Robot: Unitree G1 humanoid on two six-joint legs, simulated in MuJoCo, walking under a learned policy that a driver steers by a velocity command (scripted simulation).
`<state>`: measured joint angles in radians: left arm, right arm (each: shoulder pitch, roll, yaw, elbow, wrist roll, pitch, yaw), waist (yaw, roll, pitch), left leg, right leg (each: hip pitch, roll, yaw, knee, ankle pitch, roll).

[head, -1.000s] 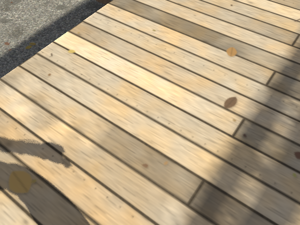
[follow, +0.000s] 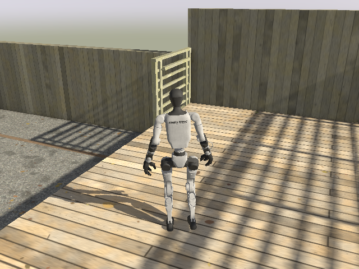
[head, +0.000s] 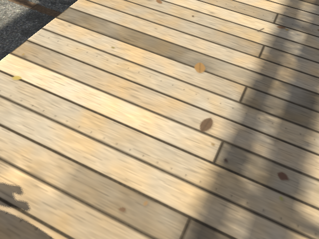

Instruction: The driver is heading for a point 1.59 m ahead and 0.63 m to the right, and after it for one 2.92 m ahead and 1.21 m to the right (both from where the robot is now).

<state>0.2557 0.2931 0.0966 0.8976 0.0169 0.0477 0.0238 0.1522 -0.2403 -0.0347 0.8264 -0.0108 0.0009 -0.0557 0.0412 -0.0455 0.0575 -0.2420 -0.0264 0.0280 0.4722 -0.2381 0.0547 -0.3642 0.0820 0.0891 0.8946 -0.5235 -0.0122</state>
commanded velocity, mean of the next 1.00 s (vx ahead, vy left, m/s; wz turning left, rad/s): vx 0.01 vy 0.00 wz -0.55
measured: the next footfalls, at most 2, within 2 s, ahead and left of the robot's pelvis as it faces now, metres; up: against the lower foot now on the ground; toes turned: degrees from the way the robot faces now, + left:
right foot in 0.40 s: +0.01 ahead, -0.12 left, +0.00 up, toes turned -16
left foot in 0.92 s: +0.10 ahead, +0.05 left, +0.00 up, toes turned -35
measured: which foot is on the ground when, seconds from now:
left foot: down 0.00-0.40, up 0.42-0.90, down 0.92-1.00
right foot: up 0.00-0.38, down 0.40-0.92, up 0.94-1.00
